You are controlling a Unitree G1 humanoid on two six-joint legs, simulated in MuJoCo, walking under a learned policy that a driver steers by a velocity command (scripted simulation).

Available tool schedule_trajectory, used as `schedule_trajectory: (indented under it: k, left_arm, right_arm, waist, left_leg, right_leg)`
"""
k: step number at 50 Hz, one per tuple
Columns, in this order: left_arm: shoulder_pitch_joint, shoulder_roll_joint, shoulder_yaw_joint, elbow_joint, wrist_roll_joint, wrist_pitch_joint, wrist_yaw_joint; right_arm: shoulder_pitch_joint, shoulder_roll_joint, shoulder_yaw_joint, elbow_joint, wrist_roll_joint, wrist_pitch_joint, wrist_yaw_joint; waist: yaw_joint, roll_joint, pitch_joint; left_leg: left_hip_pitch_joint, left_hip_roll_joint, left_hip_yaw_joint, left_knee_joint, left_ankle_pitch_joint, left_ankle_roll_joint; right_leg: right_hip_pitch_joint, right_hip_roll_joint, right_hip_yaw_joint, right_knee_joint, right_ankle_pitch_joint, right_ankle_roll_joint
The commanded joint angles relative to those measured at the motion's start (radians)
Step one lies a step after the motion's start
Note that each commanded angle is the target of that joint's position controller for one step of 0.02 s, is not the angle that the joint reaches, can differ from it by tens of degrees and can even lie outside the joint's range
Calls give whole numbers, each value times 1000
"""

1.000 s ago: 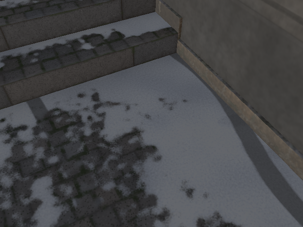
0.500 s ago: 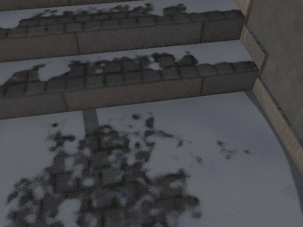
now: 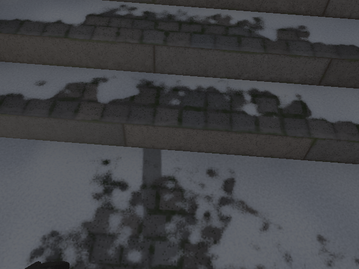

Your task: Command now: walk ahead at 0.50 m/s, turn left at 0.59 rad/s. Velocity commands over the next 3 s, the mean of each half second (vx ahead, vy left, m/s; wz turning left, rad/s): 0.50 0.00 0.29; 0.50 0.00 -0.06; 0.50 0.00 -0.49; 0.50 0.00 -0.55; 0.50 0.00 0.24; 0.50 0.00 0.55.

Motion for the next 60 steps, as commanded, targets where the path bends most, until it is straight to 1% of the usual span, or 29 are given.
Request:
schedule_trajectory:
  k: [1, 7, 10, 11, 12, 13, 14, 15, 16, 17, 18, 20, 22, 26, 30, 32, 34, 35, 36, 37, 38, 39, 40, 42, 50, 55, 58, 59, 60]
  left_arm:
    - [-76, 35, 1, -76, -1, -7, -6]
    - [-160, 66, 2, -117, -16, -31, -42]
    - [-63, 104, 19, -104, -14, -44, -45]
    - [49, 137, 35, -77, -4, -48, -41]
    - [221, 188, 47, -59, 10, -48, -36]
    - [345, 258, 70, -8, 12, -37, -43]
    - [356, 165, 48, -1, -23, -31, -48]
    - [292, 110, 32, -15, -28, -23, -41]
    - [228, 97, 22, -29, -14, -12, -37]
    - [221, 63, 5, -5, 50, 7, -26]
    - [214, 73, 5, 5, 49, 12, -25]
    - [220, 85, 6, 20, 26, 3, -35]
    - [237, 93, 7, 39, 8, -2, -42]
    - [292, 94, 8, 63, 2, 9, -44]
    - [353, 120, 13, 89, 5, 16, -45]
    - [362, 131, 15, 100, 4, 22, -40]
    - [349, 132, 11, 110, -2, 29, -34]
    - [349, 104, 1, 107, -2, 28, -32]
    - [327, 41, -22, 54, -15, 23, -33]
    - [384, 28, -22, 40, -11, 26, -28]
    - [335, 104, -3, 59, 15, 42, -23]
    - [299, 84, -6, 56, 15, 41, -33]
    - [287, 65, -11, 64, 8, 45, -38]
    - [304, 48, -15, 88, 20, 64, -47]
    - [82, 9, -27, 31, 23, 71, -65]
    - [-30, 9, -42, -23, 25, 65, -71]
    - [108, 34, -29, 10, 35, 73, -47]
    - [215, 40, -21, 40, 39, 64, -42]
    - [354, 89, 2, 81, 50, 57, -33]
  right_arm:
    - [-15, -172, -43, -81, 7, -13, -19]
    - [74, -151, -35, -50, 6, -5, -22]
    - [48, -165, -38, -58, 1, 6, -25]
    - [27, -144, -29, -70, -4, 6, -22]
    - [12, -111, -11, -97, -19, 4, -21]
    - [186, -35, 9, -94, 10, -10, -18]
    - [170, -110, 4, -74, 23, -18, -18]
    - [36, -166, -9, -99, 25, -21, -15]
    - [-45, -158, -4, -121, 9, -24, -16]
    - [-64, -141, -1, -114, -91, -16, 5]
    - [-25, -103, 5, -114, -100, -1, 18]
    - [31, -80, 13, -90, -84, 19, 33]
    - [-20, -79, 20, -109, -71, 24, 38]
    - [-181, -54, 46, -142, -61, 20, 43]
    - [-268, -70, 47, -161, -50, 12, 38]
    - [-267, -80, 45, -166, -51, 7, 32]
    - [-156, -89, 36, -128, -64, -6, 22]
    - [-20, -125, 21, -81, -78, -18, 12]
    - [141, -218, -1, -67, -98, -26, -1]
    - [165, -303, -27, -46, -73, -13, -3]
    - [104, -221, -9, -47, -47, -4, 0]
    - [35, -165, 8, -55, -40, -6, 5]
    - [-9, -123, 20, -56, -43, -11, 8]
    - [-35, -97, 29, -45, -46, -25, 3]
    - [22, -109, 25, 32, -40, -54, -7]
    - [47, -152, 15, 71, -37, -54, -16]
    - [23, -169, 10, 70, -40, -39, -28]
    - [1, -186, 7, 64, -35, -26, -27]
    - [-8, -185, 10, 50, -33, -23, -25]
  waist:
    - [6, 99, -32]
    - [-41, 141, -19]
    - [22, 180, -39]
    - [77, 166, -115]
    - [150, 78, -262]
    - [96, -268, -397]
    - [124, -222, -355]
    - [144, -110, -195]
    - [122, -15, -123]
    - [80, 114, -61]
    - [38, 48, -50]
    - [17, -45, -65]
    - [19, -89, -53]
    - [73, -79, -15]
    - [105, -70, -2]
    - [96, -69, 4]
    - [34, -33, -26]
    - [-20, 15, -109]
    - [-88, 165, -240]
    - [-55, 343, -246]
    - [-33, 179, -131]
    - [-4, 133, -50]
    - [17, 111, -19]
    - [44, 137, 0]
    - [26, 109, 44]
    - [10, 112, 51]
    - [68, 126, -50]
    - [116, 113, -100]
    - [178, 71, -163]
  left_leg:
    - [-38, 195, -164, -111, 214, 142]
    - [101, 265, -249, -16, 143, 110]
    - [163, 272, -271, 91, 351, 79]
    - [137, 218, -231, 230, 466, 53]
    - [-12, 155, -167, 502, 317, 15]
    - [-405, 1, -85, 872, -232, -68]
    - [-560, 34, -150, 996, -383, -69]
    - [-620, 80, -136, 1028, -298, -66]
    - [-591, 127, -89, 992, -218, -64]
    - [-474, 129, -69, 881, -156, -60]
    - [-398, 144, -48, 831, -161, -68]
    - [-337, 142, -2, 790, -153, -75]
    - [-362, 160, 26, 693, -101, -81]
    - [-347, 178, 76, 424, 23, -92]
    - [-279, 146, 115, 260, 43, -86]
    - [-233, 133, 122, 210, 14, -66]
    - [-55, 94, 137, 98, 18, -37]
    - [142, 128, 84, 78, 14, -6]
    - [386, 381, -221, 21, -113, 68]
    - [456, 540, -569, -102, -155, 158]
    - [370, 493, -505, -98, -203, 147]
    - [270, 441, -384, -114, -141, 129]
    - [196, 395, -275, -149, -62, 95]
    - [122, 340, -136, -188, 84, 57]
    - [136, 310, 128, -222, 358, 42]
    - [198, 335, 203, -153, 533, 21]
    - [249, 341, 252, 129, 954, 10]
    - [221, 324, 266, 310, 943, -4]
    - [86, 298, 273, 555, 730, -34]
  right_leg:
    - [76, 61, -36, -234, 195, 12]
    - [120, 94, -34, -419, 218, -35]
    - [240, 123, -73, -471, 100, -90]
    - [413, 108, -65, -469, 127, -126]
    - [688, -44, 97, -428, 160, -196]
    - [1056, -259, 569, -514, -43, -378]
    - [1065, -284, 728, -608, -276, -373]
    - [936, -243, 574, -623, -295, -321]
    - [794, -203, 448, -635, -203, -290]
    - [614, -175, 351, -657, 6, -246]
    - [537, -134, 268, -671, 95, -224]
    - [492, -87, 164, -686, 240, -227]
    - [502, -76, 111, -719, 276, -237]
    - [532, -55, 50, -765, 173, -229]
    - [588, -79, 44, -726, 203, -206]
    - [613, -103, 57, -687, 236, -196]
    - [596, -74, 16, -544, 381, -167]
    - [532, -20, -30, -366, 413, -143]
    - [323, 60, -103, -65, 149, -102]
    - [72, 182, -122, 145, -370, -96]
    - [9, 112, -49, 218, -345, -113]
    - [13, 75, -40, 203, -262, -117]
    - [52, 49, -39, 163, -208, -112]
    - [116, 43, -39, 136, -151, -90]
    - [45, 45, -71, -59, 85, -43]
    - [148, 74, -153, -282, 95, -95]
    - [304, 171, -211, -268, -48, -165]
    - [419, 210, -219, -345, -30, -190]
    - [615, 192, -159, -418, 9, -223]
